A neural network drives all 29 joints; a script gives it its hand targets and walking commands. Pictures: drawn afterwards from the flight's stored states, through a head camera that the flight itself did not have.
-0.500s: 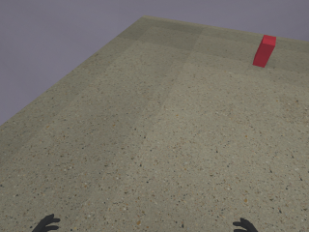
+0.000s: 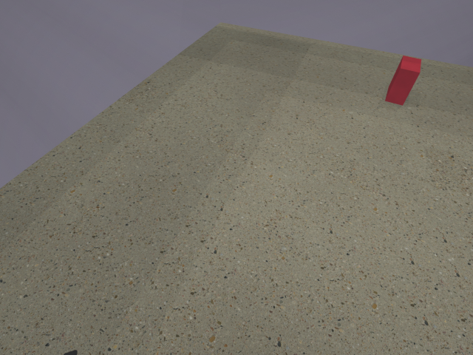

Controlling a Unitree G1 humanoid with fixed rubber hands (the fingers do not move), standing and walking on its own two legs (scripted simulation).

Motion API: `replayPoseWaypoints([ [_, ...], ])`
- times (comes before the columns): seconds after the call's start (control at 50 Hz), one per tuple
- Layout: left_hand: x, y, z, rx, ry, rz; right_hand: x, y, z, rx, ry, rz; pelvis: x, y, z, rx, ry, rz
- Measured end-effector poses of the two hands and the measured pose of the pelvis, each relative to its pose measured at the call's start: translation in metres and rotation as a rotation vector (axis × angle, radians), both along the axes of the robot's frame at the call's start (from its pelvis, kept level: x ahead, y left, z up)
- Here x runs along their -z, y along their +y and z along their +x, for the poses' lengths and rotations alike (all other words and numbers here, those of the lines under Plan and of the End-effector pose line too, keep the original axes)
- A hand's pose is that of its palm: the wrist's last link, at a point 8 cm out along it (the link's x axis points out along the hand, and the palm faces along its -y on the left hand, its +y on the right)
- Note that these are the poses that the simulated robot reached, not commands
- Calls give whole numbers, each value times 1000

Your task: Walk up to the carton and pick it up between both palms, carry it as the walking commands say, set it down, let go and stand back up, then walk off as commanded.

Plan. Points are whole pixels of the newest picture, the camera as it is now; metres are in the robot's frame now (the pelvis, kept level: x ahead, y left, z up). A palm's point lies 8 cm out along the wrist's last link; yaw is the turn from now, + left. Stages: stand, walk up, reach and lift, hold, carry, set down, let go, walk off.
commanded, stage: stand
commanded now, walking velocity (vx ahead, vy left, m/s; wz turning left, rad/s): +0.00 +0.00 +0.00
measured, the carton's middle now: (402, 80) +2.33 -1.41 -0.61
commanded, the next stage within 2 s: walk up in 0.62 s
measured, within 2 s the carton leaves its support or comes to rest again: neither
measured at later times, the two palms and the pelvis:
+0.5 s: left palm out of the picture +0.06 +0.32 -0.10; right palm out of the picture +0.08 -0.27 -0.09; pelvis -0.01 +0.01 +0.01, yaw +0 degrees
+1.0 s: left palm out of the picture +0.14 +0.31 -0.05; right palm out of the picture +0.07 -0.35 -0.07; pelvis +0.00 -0.02 +0.02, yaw -6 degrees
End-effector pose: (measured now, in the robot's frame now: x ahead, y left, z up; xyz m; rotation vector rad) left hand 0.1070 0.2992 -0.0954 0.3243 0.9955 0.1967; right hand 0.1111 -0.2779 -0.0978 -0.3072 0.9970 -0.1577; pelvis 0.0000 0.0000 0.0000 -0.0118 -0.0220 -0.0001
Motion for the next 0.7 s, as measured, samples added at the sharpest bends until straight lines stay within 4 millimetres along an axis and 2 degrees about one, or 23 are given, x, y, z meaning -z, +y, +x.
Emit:
replayPoseWaypoints([
  [0.38,10,18,-42,-41,123,-16,-4,7,-27,28,84,-21,-9,14,-12,0,8,-18],
  [0.7,5,14,-61,-55,169,-11,-4,1,-45,48,129,-14,-16,8,-19,0,6,-11],
])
